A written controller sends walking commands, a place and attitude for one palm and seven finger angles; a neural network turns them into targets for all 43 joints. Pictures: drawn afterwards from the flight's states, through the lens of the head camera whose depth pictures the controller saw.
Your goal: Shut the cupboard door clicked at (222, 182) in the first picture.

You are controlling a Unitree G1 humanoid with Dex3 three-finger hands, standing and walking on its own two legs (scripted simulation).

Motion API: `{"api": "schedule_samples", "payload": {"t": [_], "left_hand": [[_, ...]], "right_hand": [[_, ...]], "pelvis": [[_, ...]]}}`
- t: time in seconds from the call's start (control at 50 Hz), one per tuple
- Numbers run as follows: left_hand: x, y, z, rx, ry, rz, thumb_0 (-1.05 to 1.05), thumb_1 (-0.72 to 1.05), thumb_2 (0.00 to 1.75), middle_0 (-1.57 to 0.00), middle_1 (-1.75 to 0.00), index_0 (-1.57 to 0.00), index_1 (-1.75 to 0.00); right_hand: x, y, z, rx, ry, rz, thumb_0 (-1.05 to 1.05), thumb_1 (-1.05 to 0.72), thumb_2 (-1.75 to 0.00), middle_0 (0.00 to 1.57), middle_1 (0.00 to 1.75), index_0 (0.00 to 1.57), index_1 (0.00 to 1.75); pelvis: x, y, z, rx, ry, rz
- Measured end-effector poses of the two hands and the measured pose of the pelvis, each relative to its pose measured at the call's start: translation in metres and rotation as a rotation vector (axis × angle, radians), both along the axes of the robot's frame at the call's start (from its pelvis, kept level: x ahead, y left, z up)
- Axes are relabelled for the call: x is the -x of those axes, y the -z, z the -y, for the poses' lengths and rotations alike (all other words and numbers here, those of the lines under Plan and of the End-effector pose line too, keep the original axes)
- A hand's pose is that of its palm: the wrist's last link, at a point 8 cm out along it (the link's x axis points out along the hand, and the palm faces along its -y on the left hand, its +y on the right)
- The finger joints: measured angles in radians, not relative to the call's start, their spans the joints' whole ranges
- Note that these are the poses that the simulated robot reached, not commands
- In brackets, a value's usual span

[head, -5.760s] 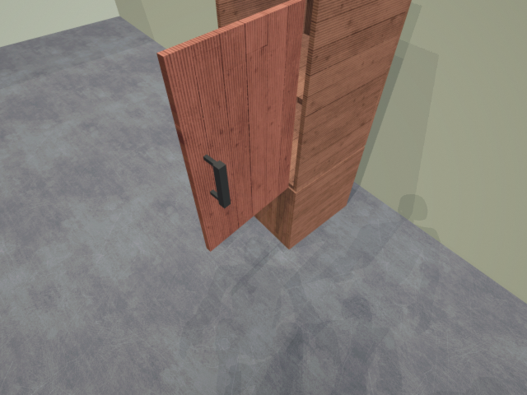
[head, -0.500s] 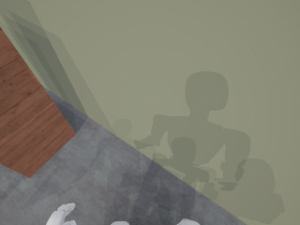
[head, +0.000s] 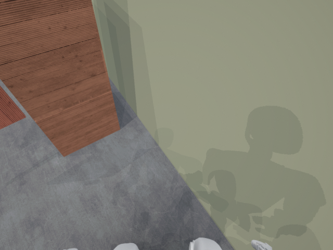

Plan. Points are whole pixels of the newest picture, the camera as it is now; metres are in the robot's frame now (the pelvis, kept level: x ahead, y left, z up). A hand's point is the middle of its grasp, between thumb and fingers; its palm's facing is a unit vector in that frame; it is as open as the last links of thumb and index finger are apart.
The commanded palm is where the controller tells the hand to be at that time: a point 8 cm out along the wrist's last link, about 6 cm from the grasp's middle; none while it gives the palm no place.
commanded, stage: turn to face it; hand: left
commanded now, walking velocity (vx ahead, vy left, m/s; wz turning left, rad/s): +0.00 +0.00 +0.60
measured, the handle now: out of the picture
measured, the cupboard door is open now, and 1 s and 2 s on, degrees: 96 96 96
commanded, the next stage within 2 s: take the last steps up to it in 1.22 s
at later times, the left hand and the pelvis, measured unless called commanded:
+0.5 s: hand out of the picture +0.03 +0.15 -0.15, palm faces +0.31 -0.92 -0.23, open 7.4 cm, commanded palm none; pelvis +0.03 -0.05 +0.01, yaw +19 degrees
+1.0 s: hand out of the picture +0.03 +0.21 -0.15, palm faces +0.52 -0.81 -0.26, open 7.4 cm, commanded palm none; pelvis +0.04 -0.04 +0.01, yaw +32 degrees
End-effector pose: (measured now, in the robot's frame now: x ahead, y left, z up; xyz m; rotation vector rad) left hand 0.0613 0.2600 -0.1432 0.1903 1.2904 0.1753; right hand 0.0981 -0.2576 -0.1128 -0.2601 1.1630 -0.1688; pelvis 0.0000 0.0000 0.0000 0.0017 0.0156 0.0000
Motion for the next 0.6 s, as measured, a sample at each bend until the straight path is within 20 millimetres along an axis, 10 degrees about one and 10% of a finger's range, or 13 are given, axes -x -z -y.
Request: {"api": "schedule_samples", "payload": {"t": [0.22, 0.36, 0.6], "left_hand": [[-0.015, -0.028, 0.02, -0.074, -0.075, 0.136, 0.01, 0.91, 0.9, -0.2, -0.3, -0.2, -0.3], [0.016, -0.037, 0.052, -0.07, -0.157, 0.103, 0.01, 0.91, 0.9, -0.2, -0.3, -0.2, -0.3], [0.092, 0.006, 0.056, 0.042, -0.39, 0.019, 0.01, 0.91, 0.9, -0.2, -0.3, -0.21, -0.3]], "right_hand": [[-0.014, 0.021, 0.024, -0.059, -0.074, -0.067, 0.01, -0.9, -0.9, 0.21, 0.3, 0.2, 0.3], [-0.047, 0.022, 0.038, -0.073, -0.135, -0.083, 0.01, -0.91, -0.9, 0.2, 0.3, 0.2, 0.3], [-0.128, 0.005, -0.024, -0.012, -0.393, -0.003, 0.01, -0.91, -0.9, 0.2, 0.3, 0.2, 0.3]], "pelvis": [[-0.01, 0.001, 0.039, -0.005, -0.12, -0.01], [-0.018, -0.007, 0.052, -0.023, -0.219, 0.005], [-0.025, 0.006, 0.031, -0.001, -0.392, 0.012]]}}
